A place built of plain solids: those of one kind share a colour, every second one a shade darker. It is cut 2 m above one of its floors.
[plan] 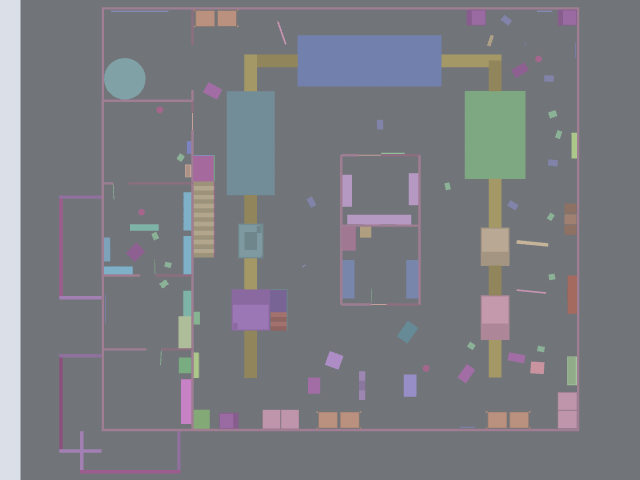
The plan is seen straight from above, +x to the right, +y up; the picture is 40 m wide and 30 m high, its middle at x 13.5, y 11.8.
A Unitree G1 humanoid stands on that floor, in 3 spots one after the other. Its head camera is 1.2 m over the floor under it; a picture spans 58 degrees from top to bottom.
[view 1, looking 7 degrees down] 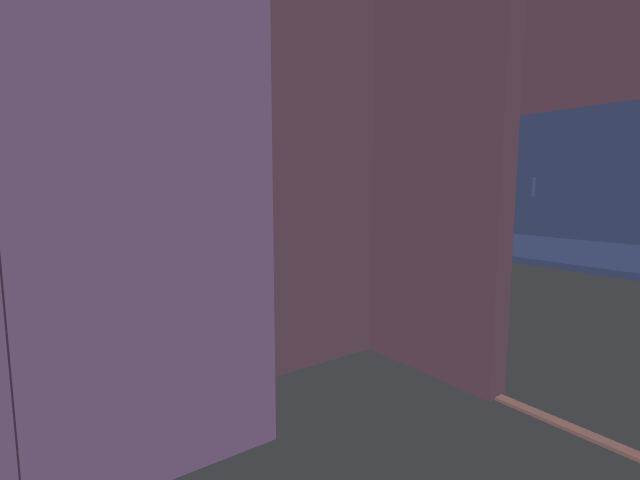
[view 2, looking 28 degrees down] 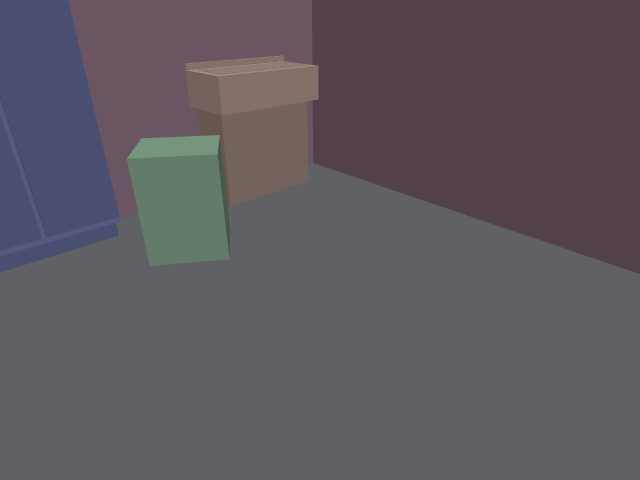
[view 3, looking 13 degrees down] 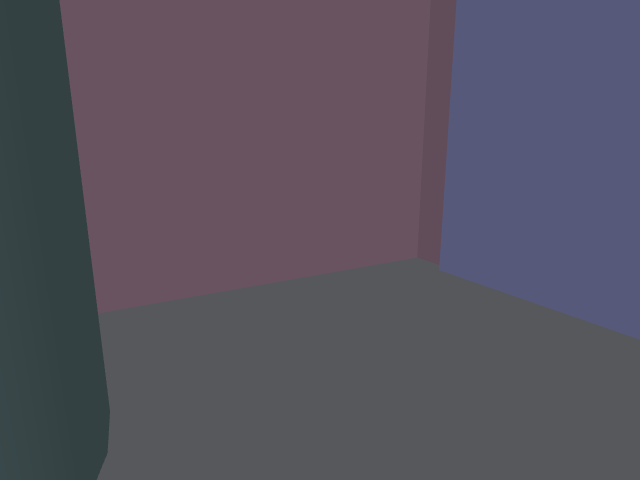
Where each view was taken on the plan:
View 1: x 17.20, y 14.90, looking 144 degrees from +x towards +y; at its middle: wall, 2.86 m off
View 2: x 2.70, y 17.90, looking -43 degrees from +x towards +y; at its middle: ground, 2.56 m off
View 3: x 3.28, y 23.13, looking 150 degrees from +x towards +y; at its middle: wall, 3.89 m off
